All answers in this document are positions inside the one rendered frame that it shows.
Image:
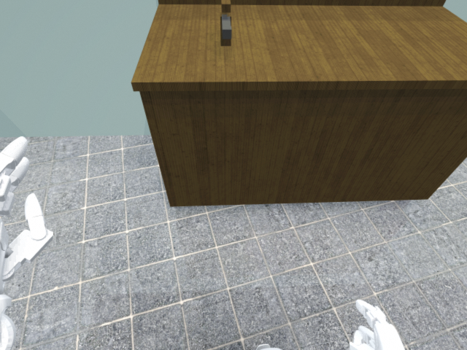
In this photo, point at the robot right hand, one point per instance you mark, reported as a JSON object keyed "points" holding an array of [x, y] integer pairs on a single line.
{"points": [[384, 336]]}

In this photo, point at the robot left hand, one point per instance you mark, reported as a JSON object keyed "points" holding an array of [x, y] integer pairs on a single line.
{"points": [[29, 244]]}

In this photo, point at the tap lever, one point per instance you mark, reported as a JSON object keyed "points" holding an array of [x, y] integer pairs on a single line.
{"points": [[226, 27]]}

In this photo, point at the counter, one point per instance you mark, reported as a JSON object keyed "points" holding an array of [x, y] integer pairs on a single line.
{"points": [[310, 101]]}

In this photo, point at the left robot forearm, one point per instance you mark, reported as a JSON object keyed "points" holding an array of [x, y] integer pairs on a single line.
{"points": [[7, 326]]}

